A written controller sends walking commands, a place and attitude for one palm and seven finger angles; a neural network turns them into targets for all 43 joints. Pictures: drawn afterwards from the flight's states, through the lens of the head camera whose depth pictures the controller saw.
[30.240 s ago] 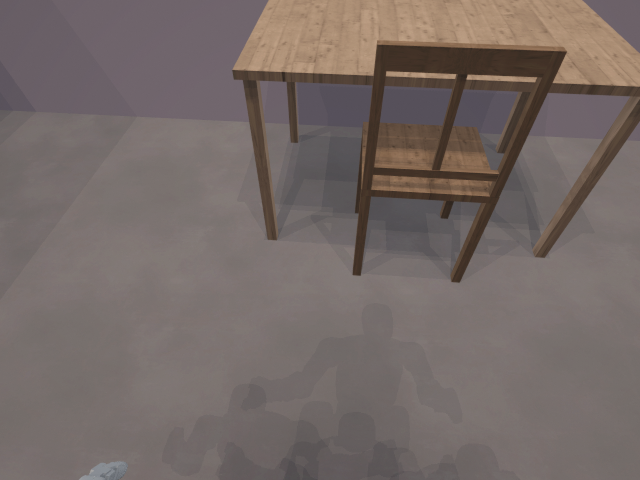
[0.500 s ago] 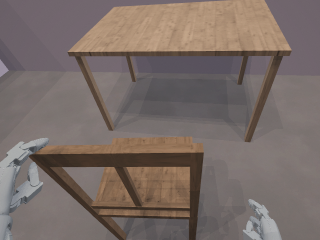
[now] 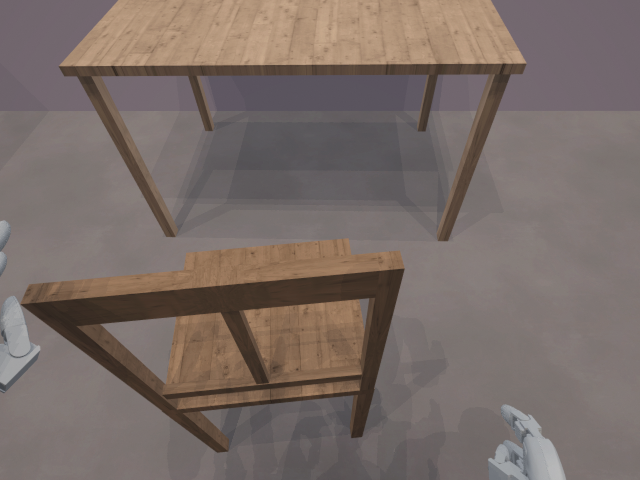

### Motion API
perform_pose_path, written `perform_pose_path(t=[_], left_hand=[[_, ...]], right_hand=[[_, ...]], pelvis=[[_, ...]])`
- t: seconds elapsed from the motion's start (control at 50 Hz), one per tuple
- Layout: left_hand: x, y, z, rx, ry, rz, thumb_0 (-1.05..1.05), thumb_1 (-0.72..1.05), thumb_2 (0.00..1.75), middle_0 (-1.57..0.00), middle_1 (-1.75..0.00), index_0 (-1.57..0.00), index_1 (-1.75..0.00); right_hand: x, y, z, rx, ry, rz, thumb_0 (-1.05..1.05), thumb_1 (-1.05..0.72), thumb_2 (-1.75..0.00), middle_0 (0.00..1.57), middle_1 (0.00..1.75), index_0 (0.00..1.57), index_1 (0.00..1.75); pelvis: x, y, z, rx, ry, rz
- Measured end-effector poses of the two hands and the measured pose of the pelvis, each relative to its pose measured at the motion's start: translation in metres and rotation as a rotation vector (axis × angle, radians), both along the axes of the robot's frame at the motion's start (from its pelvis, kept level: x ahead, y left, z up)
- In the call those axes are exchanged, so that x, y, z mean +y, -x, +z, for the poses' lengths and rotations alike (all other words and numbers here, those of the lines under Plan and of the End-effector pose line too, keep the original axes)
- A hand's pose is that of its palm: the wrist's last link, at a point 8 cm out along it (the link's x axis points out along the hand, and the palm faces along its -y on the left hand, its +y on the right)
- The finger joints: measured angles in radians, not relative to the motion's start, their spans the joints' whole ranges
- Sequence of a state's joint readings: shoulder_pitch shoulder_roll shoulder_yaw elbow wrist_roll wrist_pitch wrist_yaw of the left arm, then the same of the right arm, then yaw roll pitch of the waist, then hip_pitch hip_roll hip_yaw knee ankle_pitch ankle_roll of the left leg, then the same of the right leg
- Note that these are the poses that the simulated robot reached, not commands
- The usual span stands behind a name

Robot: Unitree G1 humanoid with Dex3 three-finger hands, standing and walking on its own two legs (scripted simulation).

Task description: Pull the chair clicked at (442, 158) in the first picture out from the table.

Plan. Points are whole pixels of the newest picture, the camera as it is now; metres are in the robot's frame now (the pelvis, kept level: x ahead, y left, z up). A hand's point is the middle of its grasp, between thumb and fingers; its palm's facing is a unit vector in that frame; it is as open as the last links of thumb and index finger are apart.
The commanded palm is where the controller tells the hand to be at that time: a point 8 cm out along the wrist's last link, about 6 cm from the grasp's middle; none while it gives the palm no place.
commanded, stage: step back with the hand held close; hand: left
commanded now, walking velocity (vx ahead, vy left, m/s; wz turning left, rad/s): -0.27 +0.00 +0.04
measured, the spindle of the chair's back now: (248, 348) +0.31 +0.14 -0.09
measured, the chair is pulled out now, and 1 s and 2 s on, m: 0.60 0.60 0.60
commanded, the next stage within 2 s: stop stepping back and stand still in 1.48 s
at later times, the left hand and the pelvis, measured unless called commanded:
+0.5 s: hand out of the picture +0.13 +0.29 +0.16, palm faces +0.48 -0.75 -0.45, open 7.4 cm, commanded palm +0.07 +0.32 +0.18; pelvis -0.07 +0.02 -0.01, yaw +1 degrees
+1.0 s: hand out of the picture +0.10 +0.29 +0.17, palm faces +0.48 -0.70 -0.53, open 7.4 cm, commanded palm +0.03 +0.31 +0.18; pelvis -0.09 +0.01 -0.02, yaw +4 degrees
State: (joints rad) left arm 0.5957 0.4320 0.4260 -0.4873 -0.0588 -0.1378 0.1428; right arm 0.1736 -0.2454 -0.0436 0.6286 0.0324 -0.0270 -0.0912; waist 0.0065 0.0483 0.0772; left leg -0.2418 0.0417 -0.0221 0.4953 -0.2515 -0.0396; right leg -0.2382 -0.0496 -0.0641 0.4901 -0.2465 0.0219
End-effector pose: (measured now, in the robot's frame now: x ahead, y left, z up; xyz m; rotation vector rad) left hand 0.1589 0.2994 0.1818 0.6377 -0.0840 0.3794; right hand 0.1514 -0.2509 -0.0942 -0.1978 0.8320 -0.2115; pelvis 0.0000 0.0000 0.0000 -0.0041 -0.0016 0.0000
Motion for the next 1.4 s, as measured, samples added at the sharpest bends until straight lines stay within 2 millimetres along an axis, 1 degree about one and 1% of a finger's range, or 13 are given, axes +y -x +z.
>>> perform_pose_path(t=[0.18,0.28,0.36,0.46,0.62,0.76,0.9,1.0,1.14,1.2,1.28,1.32,1.4], left_hand=[[0.006,0.031,-0.003,-0.052,0.031,-0.01,0.01,0.88,0.9,-0.21,-0.3,-0.22,-0.3],[0.01,0.054,-0.002,-0.11,0.048,0.015,0.01,0.88,0.9,-0.21,-0.3,-0.22,-0.3],[0.017,0.067,-0.005,-0.142,0.069,0.039,0.01,0.88,0.9,-0.21,-0.3,-0.21,-0.3],[0.023,0.074,-0.006,-0.162,0.071,0.038,0.01,0.88,0.9,-0.21,-0.3,-0.21,-0.3],[0.02,0.088,0.002,-0.191,-0.018,0.006,0.01,0.88,0.9,-0.21,-0.3,-0.21,-0.3],[0.012,0.099,0.004,-0.22,-0.022,0.013,0.01,0.88,0.9,-0.21,-0.3,-0.21,-0.3],[0.019,0.099,0.007,-0.229,-0.035,-0.014,0.01,0.88,0.9,-0.21,-0.3,-0.22,-0.3],[0.019,0.107,0.011,-0.236,-0.088,-0.03,0.01,0.88,0.9,-0.21,-0.3,-0.21,-0.3],[-0.003,0.127,0.009,-0.224,-0.069,-0.031,0.01,0.88,0.9,-0.21,-0.3,-0.21,-0.3],[-0.004,0.132,0.011,-0.225,-0.03,-0.008,0.01,0.88,0.9,-0.21,-0.3,-0.22,-0.3],[0.01,0.136,0.01,-0.219,-0.027,0.02,0.01,0.88,0.9,-0.22,-0.3,-0.22,-0.3],[0.017,0.138,0.008,-0.23,-0.041,0.006,0.01,0.88,0.9,-0.21,-0.3,-0.22,-0.3],[0.017,0.145,0.005,-0.223,-0.021,-0.025,0.01,0.88,0.9,-0.21,-0.3,-0.21,-0.3]], right_hand=[[0.034,0.014,0.007,-0.061,-0.031,0.033,0.01,-0.91,-0.9,0.2,0.3,0.2,0.3],[0.042,0.02,0.013,-0.109,-0.024,0.071,0.01,-0.9,-0.9,0.2,0.3,0.21,0.3],[0.041,0.03,0.016,-0.116,0.008,0.093,0.01,-0.9,-0.9,0.2,0.3,0.21,0.3],[0.037,0.047,0.018,-0.106,0.043,0.094,0.01,-0.9,-0.9,0.2,0.3,0.21,0.3],[0.032,0.066,0.008,-0.1,0.039,0.092,0.01,-0.9,-0.9,0.2,0.3,0.21,0.3],[0.028,0.074,-0.002,-0.055,0.036,0.126,0.01,-0.9,-0.9,0.2,0.3,0.21,0.3],[0.029,0.08,0.001,-0.053,0.057,0.091,0.01,-0.9,-0.9,0.2,0.3,0.21,0.3],[0.034,0.078,0.001,-0.098,0.033,0.107,0.01,-0.9,-0.9,0.2,0.3,0.21,0.3],[0.03,0.078,-0.004,-0.094,0.005,0.177,0.01,-0.9,-0.9,0.2,0.3,0.21,0.3],[0.026,0.082,0.0,-0.052,0.018,0.171,0.01,-0.9,-0.9,0.2,0.3,0.21,0.31],[0.027,0.084,0.013,-0.06,0.048,0.149,0.01,-0.9,-0.9,0.2,0.3,0.21,0.3],[0.028,0.084,0.015,-0.088,0.068,0.147,0.01,-0.9,-0.9,0.2,0.3,0.21,0.3],[0.035,0.094,0.023,-0.116,0.051,0.153,0.01,-0.91,-0.9,0.2,0.3,0.21,0.3]], pelvis=[[0.007,0.028,-0.003,0.001,0.008,-0.002],[0.008,0.043,-0.006,0.0,0.021,0.003],[0.012,0.053,-0.007,0.002,0.028,0.005],[0.016,0.063,-0.008,-0.001,0.04,0.015],[0.01,0.075,-0.014,-0.012,0.035,0.036],[0.006,0.083,-0.015,0.009,0.024,0.046],[0.013,0.09,-0.015,0.012,0.042,0.049],[0.006,0.093,-0.019,0.014,0.05,0.068],[-0.009,0.104,-0.018,0.006,0.043,0.072],[-0.006,0.105,-0.01,0.017,0.005,0.077],[0.0,0.11,-0.005,0.035,-0.015,0.08],[0.005,0.117,-0.011,0.034,0.004,0.093],[0.003,0.132,-0.006,0.016,-0.006,0.07]])
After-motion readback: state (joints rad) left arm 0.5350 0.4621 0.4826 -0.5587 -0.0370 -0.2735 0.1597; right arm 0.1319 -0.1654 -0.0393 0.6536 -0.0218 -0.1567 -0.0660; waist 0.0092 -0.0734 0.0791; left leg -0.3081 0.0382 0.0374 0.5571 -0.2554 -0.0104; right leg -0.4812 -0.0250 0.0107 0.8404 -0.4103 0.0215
